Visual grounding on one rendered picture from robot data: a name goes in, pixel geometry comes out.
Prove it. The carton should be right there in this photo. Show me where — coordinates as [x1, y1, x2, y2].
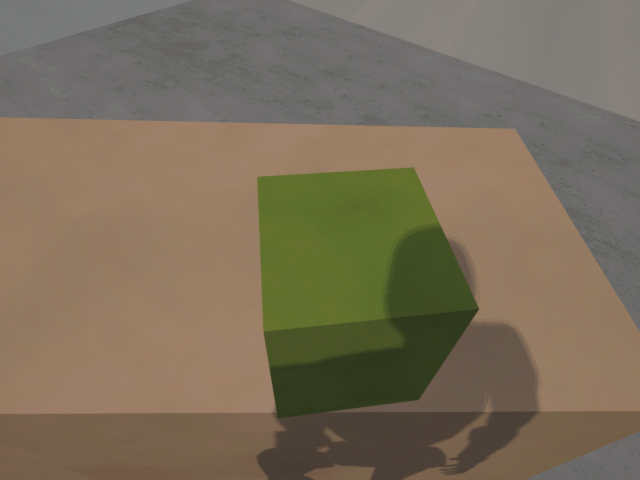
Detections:
[257, 167, 479, 418]

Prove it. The pedestal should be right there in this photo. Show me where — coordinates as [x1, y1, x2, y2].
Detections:
[0, 117, 640, 480]

